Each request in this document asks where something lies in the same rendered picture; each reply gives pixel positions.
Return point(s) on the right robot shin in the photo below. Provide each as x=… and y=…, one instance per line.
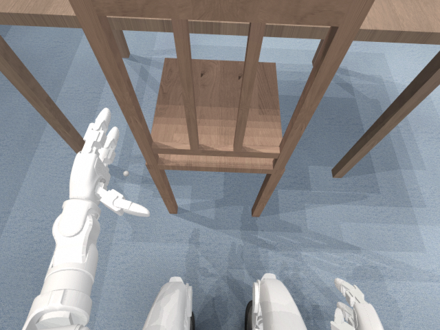
x=257, y=322

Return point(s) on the left robot hand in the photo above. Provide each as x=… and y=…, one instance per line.
x=91, y=165

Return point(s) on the table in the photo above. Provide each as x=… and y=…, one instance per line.
x=389, y=21

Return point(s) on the chair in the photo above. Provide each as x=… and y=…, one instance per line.
x=220, y=115

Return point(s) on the left robot forearm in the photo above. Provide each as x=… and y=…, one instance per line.
x=65, y=296

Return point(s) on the right robot hand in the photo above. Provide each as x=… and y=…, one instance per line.
x=362, y=317

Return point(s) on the right robot thigh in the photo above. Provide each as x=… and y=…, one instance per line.
x=272, y=300

